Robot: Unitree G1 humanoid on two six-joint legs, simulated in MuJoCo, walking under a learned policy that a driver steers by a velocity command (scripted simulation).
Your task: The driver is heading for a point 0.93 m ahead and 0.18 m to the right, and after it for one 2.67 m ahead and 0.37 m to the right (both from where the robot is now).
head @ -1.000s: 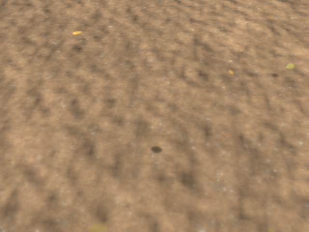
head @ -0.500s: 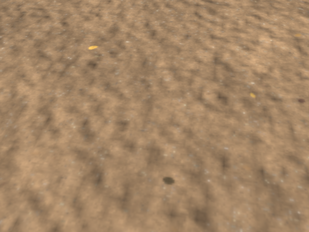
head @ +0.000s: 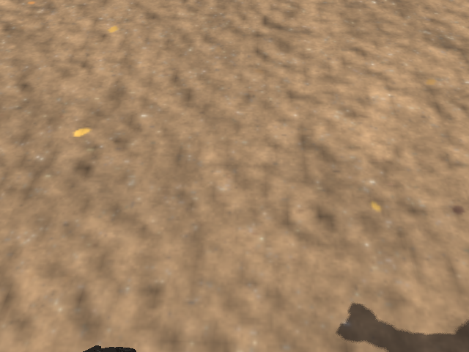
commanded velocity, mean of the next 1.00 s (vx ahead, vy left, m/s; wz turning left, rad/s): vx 0.90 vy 0.00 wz -0.52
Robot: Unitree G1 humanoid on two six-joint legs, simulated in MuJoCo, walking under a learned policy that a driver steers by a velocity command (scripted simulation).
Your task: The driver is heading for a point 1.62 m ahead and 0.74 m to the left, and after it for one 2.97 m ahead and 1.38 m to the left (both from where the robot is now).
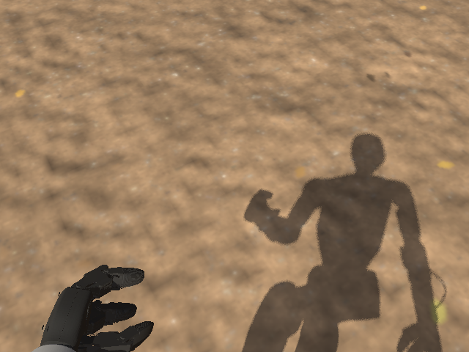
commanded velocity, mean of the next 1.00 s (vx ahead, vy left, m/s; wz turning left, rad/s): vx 0.09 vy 0.00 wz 0.57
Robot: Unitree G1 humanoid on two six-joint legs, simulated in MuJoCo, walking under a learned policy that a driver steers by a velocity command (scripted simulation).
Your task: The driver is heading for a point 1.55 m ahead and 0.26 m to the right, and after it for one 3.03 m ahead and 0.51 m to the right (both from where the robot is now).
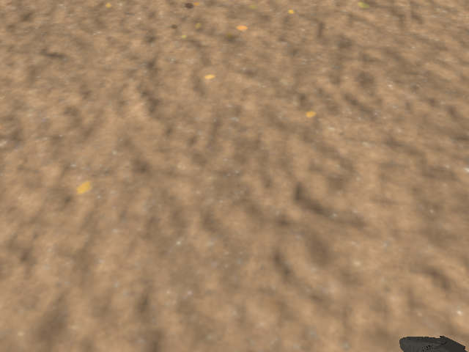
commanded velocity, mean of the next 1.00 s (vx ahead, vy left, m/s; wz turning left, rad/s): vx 0.67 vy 0.00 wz -0.09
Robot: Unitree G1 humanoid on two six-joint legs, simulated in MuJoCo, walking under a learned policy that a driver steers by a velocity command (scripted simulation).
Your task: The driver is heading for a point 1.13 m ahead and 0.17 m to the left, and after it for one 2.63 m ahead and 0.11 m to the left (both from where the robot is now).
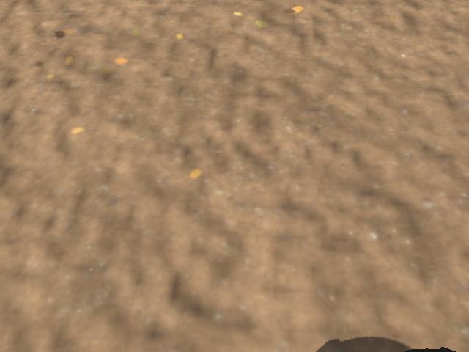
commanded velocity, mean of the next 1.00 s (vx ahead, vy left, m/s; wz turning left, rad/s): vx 0.99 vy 0.00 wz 0.25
